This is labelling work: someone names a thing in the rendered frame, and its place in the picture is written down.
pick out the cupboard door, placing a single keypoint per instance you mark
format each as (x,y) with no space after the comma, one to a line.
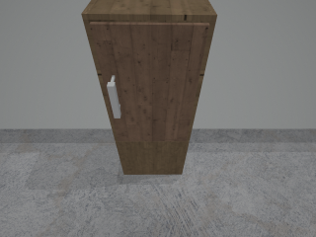
(156,67)

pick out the handle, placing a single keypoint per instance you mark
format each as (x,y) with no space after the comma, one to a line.
(114,99)

